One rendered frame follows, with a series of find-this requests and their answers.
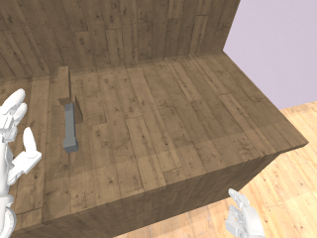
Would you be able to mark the left robot forearm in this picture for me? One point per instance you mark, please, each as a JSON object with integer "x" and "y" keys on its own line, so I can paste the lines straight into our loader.
{"x": 8, "y": 217}

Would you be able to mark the left robot hand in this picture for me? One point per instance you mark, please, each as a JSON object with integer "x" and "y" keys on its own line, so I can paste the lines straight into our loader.
{"x": 11, "y": 113}

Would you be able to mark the right robot hand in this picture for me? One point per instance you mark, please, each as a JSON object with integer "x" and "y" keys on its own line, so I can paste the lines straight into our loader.
{"x": 248, "y": 222}

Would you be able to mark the counter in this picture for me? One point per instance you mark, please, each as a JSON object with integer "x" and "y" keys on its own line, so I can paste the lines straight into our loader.
{"x": 165, "y": 121}

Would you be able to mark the tap lever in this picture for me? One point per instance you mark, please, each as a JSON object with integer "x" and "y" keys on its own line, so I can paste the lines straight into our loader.
{"x": 70, "y": 143}

